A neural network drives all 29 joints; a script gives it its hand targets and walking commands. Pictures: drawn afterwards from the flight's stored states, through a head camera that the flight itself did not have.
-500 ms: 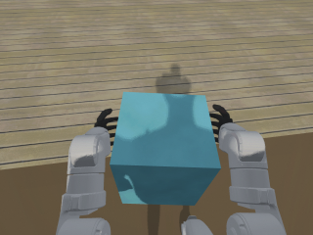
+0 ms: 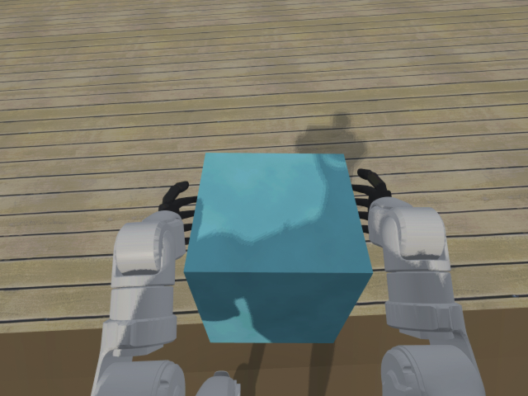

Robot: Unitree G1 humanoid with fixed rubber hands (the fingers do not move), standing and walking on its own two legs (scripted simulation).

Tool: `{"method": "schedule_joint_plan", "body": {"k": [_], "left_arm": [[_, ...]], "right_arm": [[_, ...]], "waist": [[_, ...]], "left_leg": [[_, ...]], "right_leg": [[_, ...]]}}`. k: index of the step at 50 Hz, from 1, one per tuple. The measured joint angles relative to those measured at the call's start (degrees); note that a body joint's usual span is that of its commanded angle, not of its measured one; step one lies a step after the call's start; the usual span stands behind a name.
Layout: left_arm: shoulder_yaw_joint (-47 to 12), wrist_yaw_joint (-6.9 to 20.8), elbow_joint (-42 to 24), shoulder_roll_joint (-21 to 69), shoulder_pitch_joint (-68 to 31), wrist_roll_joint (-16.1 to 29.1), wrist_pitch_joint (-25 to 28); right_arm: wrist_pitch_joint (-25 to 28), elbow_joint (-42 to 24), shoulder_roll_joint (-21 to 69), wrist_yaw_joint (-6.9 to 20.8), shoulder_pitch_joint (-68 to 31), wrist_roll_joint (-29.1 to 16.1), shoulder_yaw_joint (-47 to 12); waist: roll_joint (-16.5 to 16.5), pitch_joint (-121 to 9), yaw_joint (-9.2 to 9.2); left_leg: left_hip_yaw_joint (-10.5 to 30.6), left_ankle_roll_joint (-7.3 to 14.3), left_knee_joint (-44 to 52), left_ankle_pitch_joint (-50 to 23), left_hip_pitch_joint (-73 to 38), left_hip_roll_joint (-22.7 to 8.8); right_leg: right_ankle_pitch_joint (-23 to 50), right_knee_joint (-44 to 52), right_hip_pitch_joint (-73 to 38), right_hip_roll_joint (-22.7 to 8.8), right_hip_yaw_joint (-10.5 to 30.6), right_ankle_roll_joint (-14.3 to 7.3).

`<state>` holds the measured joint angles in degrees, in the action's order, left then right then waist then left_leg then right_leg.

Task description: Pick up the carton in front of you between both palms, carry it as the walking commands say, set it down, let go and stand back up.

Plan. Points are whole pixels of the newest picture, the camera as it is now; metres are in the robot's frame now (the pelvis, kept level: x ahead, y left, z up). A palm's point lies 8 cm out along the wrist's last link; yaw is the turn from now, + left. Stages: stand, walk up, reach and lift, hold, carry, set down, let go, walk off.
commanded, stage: carry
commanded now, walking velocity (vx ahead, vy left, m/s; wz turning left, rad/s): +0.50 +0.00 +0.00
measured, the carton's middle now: (273, 253) +0.35 +0.02 +0.02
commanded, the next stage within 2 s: none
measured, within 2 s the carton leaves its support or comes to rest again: neither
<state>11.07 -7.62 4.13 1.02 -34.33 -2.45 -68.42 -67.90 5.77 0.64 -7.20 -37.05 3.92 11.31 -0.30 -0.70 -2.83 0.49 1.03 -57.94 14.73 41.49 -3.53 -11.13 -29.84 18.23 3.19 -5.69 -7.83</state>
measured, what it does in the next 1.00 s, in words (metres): goes down: left foot 0.04 m lower, then right foot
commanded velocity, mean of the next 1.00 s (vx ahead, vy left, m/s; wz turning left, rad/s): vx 0.50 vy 0.00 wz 0.00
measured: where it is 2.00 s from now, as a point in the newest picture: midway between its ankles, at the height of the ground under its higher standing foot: (277, 196)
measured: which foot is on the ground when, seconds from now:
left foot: up 0.00-0.22, down 0.24-0.80, up 0.82-1.00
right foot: down 0.00-0.26, up 0.28-0.76, down 0.78-1.00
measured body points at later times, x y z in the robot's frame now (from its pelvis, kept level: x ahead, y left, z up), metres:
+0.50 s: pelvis +0.30 +0.05 -0.04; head +0.34 +0.06 +0.41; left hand +0.67 +0.18 +0.03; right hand +0.65 -0.13 +0.04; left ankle +0.30 +0.09 -0.77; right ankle +0.34 -0.11 -0.70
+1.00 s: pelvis +0.60 +0.00 -0.06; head +0.64 -0.01 +0.39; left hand +0.96 +0.16 +0.02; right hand +0.98 -0.14 +0.03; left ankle +0.60 +0.14 -0.71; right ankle +0.62 -0.05 -0.79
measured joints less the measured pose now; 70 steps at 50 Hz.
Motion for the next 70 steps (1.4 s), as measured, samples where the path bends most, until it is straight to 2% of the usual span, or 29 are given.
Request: {"method": "schedule_joint_plan", "body": {"k": [4, 8, 10, 12, 14, 16, 18, 23, 27, 33, 38, 39, 40, 41, 43, 45, 50, 54, 58, 62, 65, 67, 69, 70], "left_arm": [[0.04, -0.09, -1.72, 0.3, -0.63, 0.2, 0.4], [-0.15, -0.09, -0.16, 0.66, -1.56, 0.03, 0.74], [-0.4, -0.08, 1.56, 0.48, -1.86, -0.08, 0.78], [-0.53, -0.03, 3.6, -0.21, -2.02, 0.1, 0.72], [-0.69, 0.34, 6.43, -1.67, -2.83, 0.51, 1.4], [-0.88, 0.34, 8.4, -2.23, -2.26, 0.74, 1.74], [-1.5, 0.3, 8.64, -1.7, -1.16, 0.28, 1.25], [-1.98, 0.12, 4.31, -0.4, 0.27, -1.0, 0.57], [-1.12, -0.05, 0.32, 0.48, 1.18, -1.53, 1.22], [-0.24, -0.09, -4.75, 0.65, 1.47, -1.55, 0.89], [0.49, -0.09, -3.34, 0.49, -0.04, -1.7, -0.37], [0.43, -0.09, -2.07, 0.63, -0.68, -1.94, -0.51], [0.38, -0.1, -0.65, 0.9, -1.38, -2.31, -0.34], [0.27, -0.09, 0.93, 1.1, -2.31, -2.73, 0.05], [0.02, -0.07, 3.68, 1.13, -3.03, -3.05, 0.18], [-0.09, -0.06, 4.38, 0.87, -1.82, -2.56, -0.35], [-0.37, -0.1, 1.82, 0.07, 0.36, -0.78, -0.51], [-0.07, -0.21, -0.61, 0.33, 0.46, -0.27, 0.36], [0.03, -0.27, -2.66, 0.66, -0.17, -0.18, 0.56], [0.17, -0.27, -2.24, 1.12, -0.87, -0.6, 0.25], [0.54, -0.17, -1.69, 1.06, -0.27, -0.95, -0.54], [0.61, 0.25, -0.95, 0.17, 0.35, -0.86, -0.52], [0.76, 0.55, -0.87, 0.2, 2.25, -0.83, -0.77], [0.75, 0.57, -1.31, 0.67, 3.5, -0.99, -1.02]], "right_arm": [[-0.07, -3.61, 0.52, -0.01, 0.72, 0.29, 0.76], [-0.39, -4.0, 0.45, 0.04, 1.09, 0.42, 1.68], [-0.33, -2.47, 0.48, 0.3, 0.94, 0.82, 2.01], [0.02, 0.39, 0.65, 0.61, 0.17, 1.53, 2.0], [1.48, 3.68, 1.27, 0.78, -0.67, 2.51, 1.94], [2.22, 6.61, 1.42, 0.78, -0.76, 2.89, 1.34], [1.88, 6.62, 0.98, 0.75, 1.01, 2.13, 0.73], [2.09, 2.62, 0.09, 0.04, 3.44, -0.88, 0.12], [3.3, 0.09, 0.58, -0.38, 3.54, -1.59, 0.33], [3.35, -2.99, 0.93, -0.46, 2.25, -1.85, 0.15], [2.31, -0.79, 0.27, -0.42, 0.3, -1.88, 0.07], [1.98, 0.11, -0.29, -0.34, -0.04, -2.03, 0.11], [1.83, 1.26, -1.1, -0.18, -0.64, -2.25, 0.06], [1.89, 2.61, -1.94, 0.01, -1.41, -2.51, 0.16], [1.83, 4.88, -2.57, 0.16, -1.74, -2.72, 0.28], [1.2, 5.9, -2.01, 0.15, -1.18, -2.17, 0.08], [0.13, 3.05, -0.43, 0.13, -0.14, -0.46, -0.31], [0.29, -1.04, 0.41, 0.12, 0.83, 0.2, 0.13], [0.13, -4.52, 0.65, 0.09, 1.29, 0.24, 0.58], [-0.29, -4.84, 0.42, 0.1, 1.34, 0.01, 1.07], [-0.42, -2.81, 0.68, 0.16, 1.11, 0.1, 0.91], [0.6, -1.2, 1.76, 0.21, 1.51, 0.9, 0.69], [0.69, -0.57, 2.71, 0.22, 3.05, 1.58, 0.33], [0.46, -1.23, 3.19, 0.23, 4.56, 1.76, 0.3]], "waist": [[-0.1, -0.31, -0.52], [-0.73, -2.27, -1.18], [-0.81, -3.58, -1.56], [-1.22, -4.75, -1.35], [1.07, -5.12, 0.19], [1.27, -4.29, 1.83], [0.75, -3.25, 3.01], [0.58, -0.21, 4.64], [0.44, 0.38, 5.42], [0.68, -0.74, 6.09], [0.89, -3.7, 6.75], [0.86, -4.26, 6.51], [0.01, -4.71, 5.91], [-1.13, -4.46, 5.05], [-1.12, -3.7, 3.5], [-0.58, -2.96, 2.38], [-0.25, -0.37, 0.77], [-0.37, 0.34, 0.35], [-0.4, -0.05, 0.57], [-0.35, -1.95, 1.09], [-0.29, -3.59, 1.64], [1.79, -3.66, 2.7], [1.54, -3.18, 2.9], [1.14, -2.96, 2.92]], "left_leg": [[-1.07, 0.14, 8.96, -8.86, 0.87, 0.11], [-3.73, 1.23, 22.46, -18.15, -3.59, 2.13], [-5.6, 2.51, 29.04, -21.65, -7.57, 3.55], [-7.41, 3.34, 34.29, -24.75, -13.22, 4.37], [-8.05, 4.69, 28.69, -15.63, -13.17, 5.96], [-8.19, 6.09, 23.77, -10.51, -12.68, 6.44], [-7.93, 6.51, 23.26, -8.88, -14.24, 6.56], [-7.69, 6.61, 26.02, -6.01, -19.25, 6.9], [-7.07, 6.24, 28.28, -3.57, -23.33, 6.9], [-5.81, 4.99, 30.4, 1.98, -30.87, 7.11], [-4.76, 3.65, 26.75, 10.09, -37.14, 7.66], [-4.67, 3.29, 22.5, 11.88, -37.16, 7.7], [-4.74, 2.69, 15.87, 12.15, -35.35, 6.93], [-3.56, 1.55, 6.56, 13.35, -31.78, 6.34], [-1.74, 1.02, -9.41, 14.78, -23.9, 6.5], [-1.3, 1.2, -15.37, 12.4, -17.01, 5.52], [-0.54, 0.39, -10.06, 6.09, -3.97, 1.1], [-1.04, -0.77, -1.88, 1.26, 1.46, -1.17], [-2.72, -1.0, 8.55, -5.34, 1.52, -1.29], [-5.98, -0.21, 22.16, -11.66, -3.8, 0.83], [-9.59, 1.53, 32.83, -14.63, -12.3, 2.91], [-10.69, 4.15, 29.32, -9.5, -12.97, 4.06], [-10.94, 4.56, 28.5, -6.59, -14.71, 3.63], [-10.87, 3.97, 29.69, -6.4, -16.26, 3.37]], "right_leg": [[-3.42, 1.43, -4.64, 0.09, 1.01, 0.82], [-8.74, 1.1, -9.82, 0.55, 1.72, 1.82], [-12.77, -1.31, -12.13, 0.8, 2.15, 2.37], [-16.99, -9.07, -12.65, 1.27, 2.23, 3.06], [-19.28, -24.51, -7.69, 0.01, 3.21, 4.83], [-19.9, -39.03, -0.32, 0.16, 4.93, 5.24], [-16.88, -43.82, 6.11, -0.87, 5.07, 5.18], [-10.41, -36.22, 18.23, -5.32, 5.65, 6.45], [-4.28, -28.6, 23.69, -6.94, 5.54, 7.21], [7.69, -14.88, 23.36, -5.73, 3.56, 6.39], [15.54, 1.92, 14.7, -2.54, -0.72, 3.75], [15.08, 4.17, 11.69, -2.21, -1.66, 2.91], [9.0, 3.24, 10.36, -1.64, -1.94, 2.08], [4.82, 0.19, 10.91, -0.89, -2.37, 1.43], [1.67, -3.17, 10.75, -0.61, -2.46, 0.74], [0.52, -2.81, 8.83, -0.53, -2.15, 0.77], [-1.82, 0.98, 3.04, -0.48, -1.54, 0.82], [-4.0, 3.84, -1.64, -0.59, -0.83, 1.4], [-6.62, 6.86, -7.19, -1.02, 0.04, 2.58], [-10.85, 8.4, -13.14, -1.69, 0.6, 4.24], [-16.0, 1.85, -15.22, -2.25, 1.2, 5.64], [-17.67, -13.35, -10.13, -3.7, 2.62, 6.8], [-17.11, -28.37, -2.67, -2.83, 4.27, 7.02], [-15.68, -32.29, 0.6, -2.83, 4.1, 7.05]]}}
